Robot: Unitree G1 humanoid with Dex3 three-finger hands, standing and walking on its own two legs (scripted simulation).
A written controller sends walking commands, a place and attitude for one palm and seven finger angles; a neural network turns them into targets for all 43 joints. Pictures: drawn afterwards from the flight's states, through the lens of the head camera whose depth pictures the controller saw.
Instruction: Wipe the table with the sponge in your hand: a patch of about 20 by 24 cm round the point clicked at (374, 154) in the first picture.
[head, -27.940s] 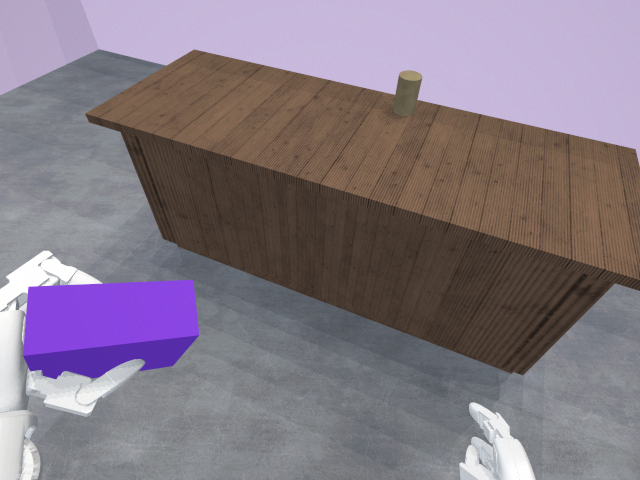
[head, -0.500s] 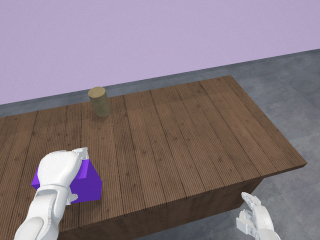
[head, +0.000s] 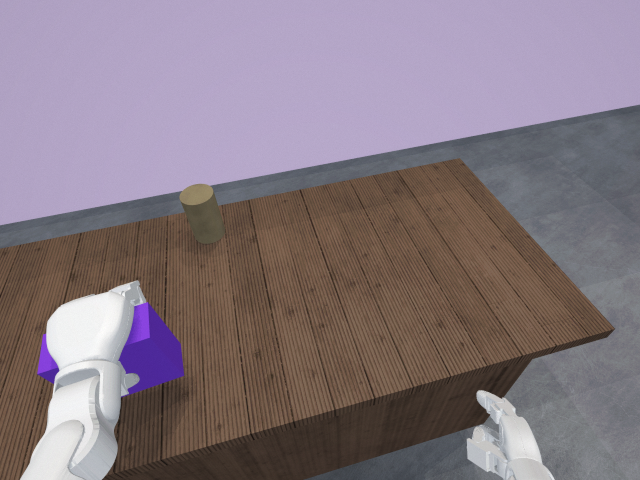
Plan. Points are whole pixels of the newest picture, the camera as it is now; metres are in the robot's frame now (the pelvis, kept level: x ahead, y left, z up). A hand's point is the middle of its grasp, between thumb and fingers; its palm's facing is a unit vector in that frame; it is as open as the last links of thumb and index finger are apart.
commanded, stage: move the sponge above the wiping area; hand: left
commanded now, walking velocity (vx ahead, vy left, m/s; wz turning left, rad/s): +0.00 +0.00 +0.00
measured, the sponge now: (126, 362) +0.24 +0.32 -0.01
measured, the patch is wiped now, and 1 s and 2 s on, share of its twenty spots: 0.00 0.00 0.00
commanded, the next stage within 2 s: none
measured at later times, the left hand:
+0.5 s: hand (118, 362) +0.22 +0.31 +0.02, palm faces -0.08 -0.09 -0.99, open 9.6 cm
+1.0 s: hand (149, 376) +0.22 +0.28 -0.01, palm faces -0.22 -0.17 -0.96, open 9.6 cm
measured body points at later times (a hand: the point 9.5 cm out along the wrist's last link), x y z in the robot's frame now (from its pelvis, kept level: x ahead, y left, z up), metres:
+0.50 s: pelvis +0.00 -0.01 +0.00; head -0.01 -0.04 +0.45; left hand +0.22 +0.31 +0.08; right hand +0.22 -0.22 -0.09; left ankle +0.05 +0.11 -0.73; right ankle -0.02 -0.12 -0.73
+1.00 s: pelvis +0.01 -0.01 +0.00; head +0.01 -0.03 +0.45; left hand +0.23 +0.28 +0.05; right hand +0.24 -0.23 -0.09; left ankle +0.05 +0.11 -0.73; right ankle -0.02 -0.12 -0.73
